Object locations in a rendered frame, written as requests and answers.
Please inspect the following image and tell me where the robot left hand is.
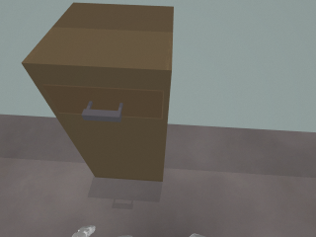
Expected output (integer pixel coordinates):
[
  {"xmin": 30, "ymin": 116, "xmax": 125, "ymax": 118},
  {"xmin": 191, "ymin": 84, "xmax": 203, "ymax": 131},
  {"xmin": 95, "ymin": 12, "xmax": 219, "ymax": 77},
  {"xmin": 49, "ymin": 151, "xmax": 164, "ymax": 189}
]
[{"xmin": 72, "ymin": 225, "xmax": 96, "ymax": 237}]

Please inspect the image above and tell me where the drawer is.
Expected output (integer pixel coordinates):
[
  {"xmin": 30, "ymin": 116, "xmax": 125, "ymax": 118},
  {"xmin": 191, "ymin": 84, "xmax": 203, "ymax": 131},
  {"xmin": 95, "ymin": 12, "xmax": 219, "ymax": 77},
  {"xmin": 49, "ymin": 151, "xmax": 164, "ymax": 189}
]
[{"xmin": 43, "ymin": 84, "xmax": 164, "ymax": 119}]

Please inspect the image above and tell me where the handle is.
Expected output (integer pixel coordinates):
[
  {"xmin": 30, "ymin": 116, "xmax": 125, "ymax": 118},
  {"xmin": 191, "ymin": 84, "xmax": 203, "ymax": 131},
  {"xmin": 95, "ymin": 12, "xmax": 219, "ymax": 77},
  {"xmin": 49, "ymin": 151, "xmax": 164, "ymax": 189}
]
[{"xmin": 81, "ymin": 101, "xmax": 123, "ymax": 122}]

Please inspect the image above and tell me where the cabinet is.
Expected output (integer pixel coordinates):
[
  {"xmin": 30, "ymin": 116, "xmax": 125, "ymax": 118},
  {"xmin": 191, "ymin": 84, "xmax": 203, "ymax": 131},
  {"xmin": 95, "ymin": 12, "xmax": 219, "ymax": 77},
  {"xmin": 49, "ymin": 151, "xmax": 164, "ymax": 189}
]
[{"xmin": 22, "ymin": 2, "xmax": 174, "ymax": 182}]

